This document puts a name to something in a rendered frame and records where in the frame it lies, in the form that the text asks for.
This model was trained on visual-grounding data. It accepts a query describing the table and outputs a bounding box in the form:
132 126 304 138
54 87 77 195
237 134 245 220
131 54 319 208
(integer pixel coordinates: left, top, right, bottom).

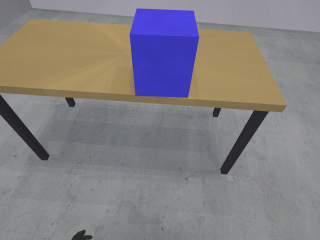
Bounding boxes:
0 19 287 175

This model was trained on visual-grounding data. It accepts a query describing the left robot hand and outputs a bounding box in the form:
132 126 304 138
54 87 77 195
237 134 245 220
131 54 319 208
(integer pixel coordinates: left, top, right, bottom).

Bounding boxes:
71 229 93 240

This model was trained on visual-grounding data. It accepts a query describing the carton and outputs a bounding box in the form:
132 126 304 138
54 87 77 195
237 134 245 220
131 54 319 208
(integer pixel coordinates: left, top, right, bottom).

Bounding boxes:
129 8 199 98

